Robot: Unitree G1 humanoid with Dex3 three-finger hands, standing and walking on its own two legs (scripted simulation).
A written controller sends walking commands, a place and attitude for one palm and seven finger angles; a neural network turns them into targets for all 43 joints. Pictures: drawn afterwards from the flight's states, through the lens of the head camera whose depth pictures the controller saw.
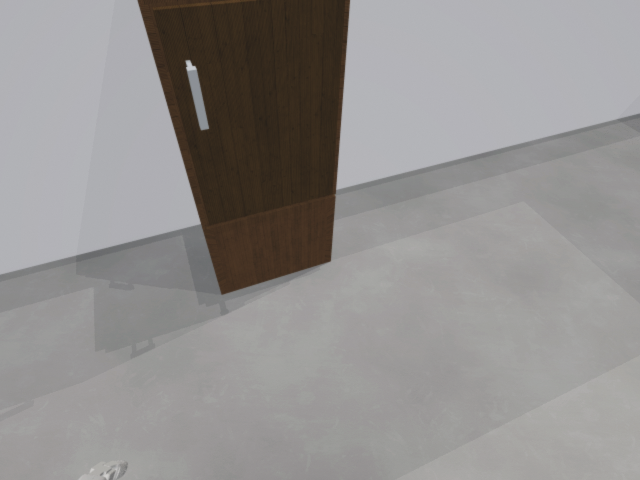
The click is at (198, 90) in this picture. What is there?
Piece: cupboard door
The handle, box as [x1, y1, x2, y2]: [185, 60, 208, 129]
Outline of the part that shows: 186,60 186,69 199,125 201,129 208,128 196,69 194,66 191,65 189,60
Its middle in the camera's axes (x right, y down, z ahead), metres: -0.28 -0.32 +0.87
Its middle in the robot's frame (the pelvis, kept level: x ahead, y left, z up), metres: +0.86 +0.32 +0.05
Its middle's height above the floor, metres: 0.82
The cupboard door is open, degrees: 0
